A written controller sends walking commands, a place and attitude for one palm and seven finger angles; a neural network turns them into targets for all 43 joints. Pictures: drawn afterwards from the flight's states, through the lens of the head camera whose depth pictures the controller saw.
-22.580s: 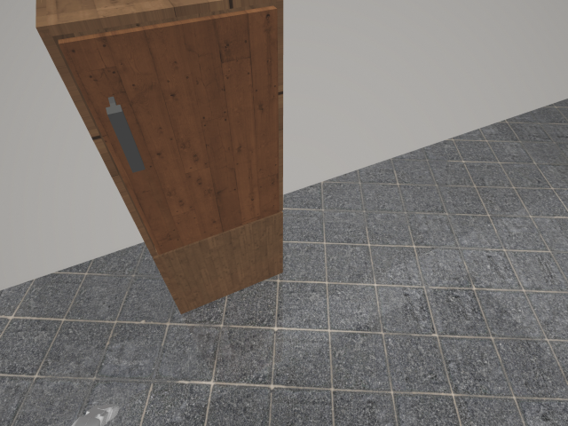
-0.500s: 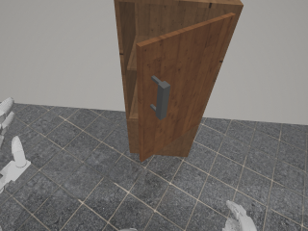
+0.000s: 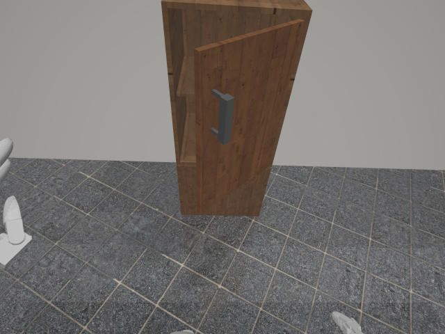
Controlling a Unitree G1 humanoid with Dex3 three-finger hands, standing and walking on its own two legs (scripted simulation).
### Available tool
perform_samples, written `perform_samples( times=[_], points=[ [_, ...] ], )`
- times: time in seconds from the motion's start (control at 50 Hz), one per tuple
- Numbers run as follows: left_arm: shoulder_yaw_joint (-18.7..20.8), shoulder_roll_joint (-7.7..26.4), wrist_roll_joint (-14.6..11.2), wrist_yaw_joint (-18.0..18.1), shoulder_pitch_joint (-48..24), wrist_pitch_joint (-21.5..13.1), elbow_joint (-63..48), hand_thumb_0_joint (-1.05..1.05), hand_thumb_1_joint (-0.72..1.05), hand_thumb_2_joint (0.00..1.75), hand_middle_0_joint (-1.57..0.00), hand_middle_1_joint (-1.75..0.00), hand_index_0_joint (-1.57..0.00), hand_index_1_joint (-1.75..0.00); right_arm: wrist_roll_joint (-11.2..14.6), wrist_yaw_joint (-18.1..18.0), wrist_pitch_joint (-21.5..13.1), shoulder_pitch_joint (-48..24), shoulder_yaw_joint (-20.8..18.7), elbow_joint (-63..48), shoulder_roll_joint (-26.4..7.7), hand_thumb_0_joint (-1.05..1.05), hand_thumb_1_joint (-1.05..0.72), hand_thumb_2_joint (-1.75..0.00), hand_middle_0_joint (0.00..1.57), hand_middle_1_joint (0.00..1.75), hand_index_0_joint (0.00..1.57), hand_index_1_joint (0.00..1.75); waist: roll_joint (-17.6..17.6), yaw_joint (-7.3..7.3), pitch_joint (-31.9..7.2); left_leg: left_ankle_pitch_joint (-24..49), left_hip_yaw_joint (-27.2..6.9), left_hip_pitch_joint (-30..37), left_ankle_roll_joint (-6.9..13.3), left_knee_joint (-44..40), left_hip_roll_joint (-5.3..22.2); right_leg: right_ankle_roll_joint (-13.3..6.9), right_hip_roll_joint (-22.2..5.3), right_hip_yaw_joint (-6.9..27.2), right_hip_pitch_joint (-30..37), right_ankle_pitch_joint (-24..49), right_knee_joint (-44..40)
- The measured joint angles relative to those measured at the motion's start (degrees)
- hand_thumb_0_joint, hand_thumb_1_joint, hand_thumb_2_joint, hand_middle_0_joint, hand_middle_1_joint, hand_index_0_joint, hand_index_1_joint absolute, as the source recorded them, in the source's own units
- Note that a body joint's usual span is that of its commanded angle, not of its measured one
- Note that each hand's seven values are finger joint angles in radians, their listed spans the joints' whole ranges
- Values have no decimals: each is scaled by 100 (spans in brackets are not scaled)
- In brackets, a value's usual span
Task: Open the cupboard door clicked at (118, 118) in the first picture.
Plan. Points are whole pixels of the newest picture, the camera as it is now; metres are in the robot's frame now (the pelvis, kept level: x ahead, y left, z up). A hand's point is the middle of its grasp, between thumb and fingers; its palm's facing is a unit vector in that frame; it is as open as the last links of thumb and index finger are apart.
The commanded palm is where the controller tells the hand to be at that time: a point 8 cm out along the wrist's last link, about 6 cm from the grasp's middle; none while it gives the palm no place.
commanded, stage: stop stepping back and stand still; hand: left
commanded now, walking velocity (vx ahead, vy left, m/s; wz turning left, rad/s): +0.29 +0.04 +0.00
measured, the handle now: (219, 116) +0.61 +0.07 +0.08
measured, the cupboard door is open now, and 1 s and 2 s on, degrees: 41 41 41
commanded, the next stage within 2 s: let the arm hang, fingers relaxed in 0.70 s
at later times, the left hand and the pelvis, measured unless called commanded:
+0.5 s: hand (28, 255) +0.16 +0.25 +0.18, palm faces +0.47 -0.71 -0.52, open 7.4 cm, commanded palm +0.12 +0.27 +0.19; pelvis -0.03 -0.02 +0.01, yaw -2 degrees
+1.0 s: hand (86, 331) +0.14 +0.26 -0.08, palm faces +0.04 -0.93 -0.37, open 7.4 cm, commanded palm none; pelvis -0.02 +0.03 +0.00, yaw +1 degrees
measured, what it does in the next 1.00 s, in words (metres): steps on the spot: left foot, then right foot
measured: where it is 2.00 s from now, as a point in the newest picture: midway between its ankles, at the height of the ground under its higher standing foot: outside the picture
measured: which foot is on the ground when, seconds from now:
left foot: up 0.00-0.08, down 0.10-0.38, up 0.40-0.78, down 0.80-1.00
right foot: down 0.00-0.14, up 0.16-0.34, down 0.36-1.00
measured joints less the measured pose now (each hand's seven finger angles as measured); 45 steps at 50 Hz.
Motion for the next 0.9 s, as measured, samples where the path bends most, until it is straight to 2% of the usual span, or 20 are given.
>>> perform_samples(
  times=[0.04,0.08,0.1,0.14,0.16,0.22,0.28,0.36,0.4,0.42,0.44,0.48,0.54,0.6,0.66,0.74,0.8,0.82,0.84,0.9],
  points=[
    [33,-116,53,40,-207,-52,356,2,89,90,-21,-30,-21,-30,49,-72,-4,243,9,108,-12,2,-90,-90,20,30,21,30,-70,36,-195,-181,88,518,95,-241,109,49,-83,71,56,-55,19],
    [12,-260,113,101,-600,-65,773,2,89,90,-21,-30,-21,-30,62,-166,-74,384,9,136,-86,2,-90,-90,20,30,21,30,-68,-20,-225,-306,161,1164,233,-1070,212,95,-160,27,18,-193,262],
    [-13,-341,128,130,-807,-49,953,1,89,90,-21,-30,-21,-30,63,-200,-120,405,-3,113,-156,2,-90,-90,20,30,21,30,-25,-71,-192,-457,150,1462,275,-1526,209,129,-193,-17,-83,-331,531],
    [-50,-488,139,184,-1206,35,1304,2,89,90,-21,-30,-21,-30,72,-224,-150,216,-45,132,-179,2,-90,-90,20,30,21,30,-94,-179,48,-565,223,1516,298,-1575,49,288,-381,33,-474,-403,1429],
    [-67,-532,138,200,-1308,81,1409,2,89,90,-21,-30,-20,-30,59,-204,-174,101,-52,94,-162,2,-90,-90,20,30,21,30,-94,-223,194,-442,277,1539,320,-1555,38,366,-380,134,-731,-453,1962],
    [-157,-427,134,114,-1217,200,1211,2,90,90,-20,-30,-20,-30,-16,-81,-346,-107,-2,-22,36,2,-90,-90,20,30,21,30,-173,-463,487,-130,305,1678,295,-1796,45,436,-336,245,-1409,-570,2774],
    [-162,-154,135,29,-675,98,553,2,90,90,-21,-30,-20,-30,-2,37,-450,-131,108,-173,239,2,-90,-90,20,30,21,30,-300,-575,603,71,312,1773,213,-2069,103,489,-386,129,-1694,-160,2332],
    [33,157,213,30,49,-196,169,2,89,90,-21,-30,-21,-30,7,24,-398,30,133,-394,283,2,-90,-90,20,30,21,30,-121,-480,523,-61,329,1657,131,-1898,267,448,-400,-224,-1379,42,1324],
    [98,189,269,44,50,-271,340,2,89,90,-21,-30,-21,-30,12,-12,-312,46,62,-374,194,1,-90,-90,20,30,21,30,137,-375,503,-705,219,1401,147,-1352,364,150,-288,-351,-1327,459,1133],
    [97,154,276,44,-36,-277,475,2,89,90,-21,-30,-21,-30,9,-26,-254,25,22,-294,136,1,-90,-90,20,30,21,30,217,-301,490,-1020,110,1186,167,-842,321,1,-266,-387,-1347,534,1136],
    [81,64,286,48,-163,-283,649,2,89,90,-22,-30,-21,-30,4,-29,-202,-13,-11,-177,73,1,-90,-90,20,30,21,30,252,-200,475,-1118,21,967,174,-264,240,-85,-267,-373,-1343,574,1094],
    [60,-232,284,62,-395,-334,1093,1,89,90,-21,-30,-21,-30,4,-20,-140,-90,-56,38,-52,2,-90,-90,20,30,21,30,262,-46,438,-850,-36,645,152,627,113,-112,-293,-277,-1255,693,846],
    [-32,-615,268,80,-655,-303,1751,1,89,90,-21,-30,-21,-30,51,-45,-121,-115,-99,99,-206,2,-90,-90,20,30,21,30,256,-43,406,-278,8,477,105,996,111,-67,-362,-232,-1054,927,389],
    [-304,-842,296,103,-905,-199,2039,2,89,90,-21,-30,-21,-30,77,-103,-184,-145,-162,61,-328,2,-90,-90,20,30,21,30,224,-117,479,-108,48,637,142,501,171,-36,-428,-295,-880,1058,82],
    [-558,-897,341,107,-917,-175,1734,2,89,90,-21,-30,-21,-30,64,-135,-247,-226,-218,-20,-384,2,-90,-90,20,30,21,30,114,-174,605,-183,102,994,208,-374,213,-27,-445,-331,-779,1133,-102],
    [-502,-621,348,113,-582,-323,815,2,89,90,-21,-30,-21,-30,47,-122,-284,-309,-265,-306,-357,2,-90,-90,20,30,21,30,-58,-216,716,-203,170,1528,251,-1552,213,-34,-388,-300,-811,1138,-129],
    [-215,-320,277,147,-312,-459,357,2,89,90,-22,-30,-21,-30,57,-95,-257,-320,-290,-549,-380,2,-90,-90,20,30,20,30,83,-258,706,270,77,1983,236,-2412,266,19,-218,-338,-885,1021,37],
    [-271,-184,374,71,-463,-555,606,2,89,90,-21,-30,-21,-30,53,9,-360,-336,-329,-440,-427,1,-90,-90,20,30,20,30,147,-287,631,125,2,1895,181,-2379,256,58,-235,-407,-1009,936,196],
    [-498,-92,463,-89,-794,-477,1132,1,89,90,-21,-30,-21,-30,48,125,-366,-390,-347,-253,-507,1,-90,-90,20,30,20,30,190,-249,569,-15,-40,1778,165,-2240,185,100,-315,-450,-1117,845,364],
    [-1292,-312,573,-523,-1657,314,3235,1,90,90,-20,-30,-20,-30,13,316,-82,-632,-257,203,-757,1,-90,-90,20,30,20,30,440,-144,388,-227,-22,1535,256,-1911,44,181,-469,-437,-1335,718,654]
  ],
)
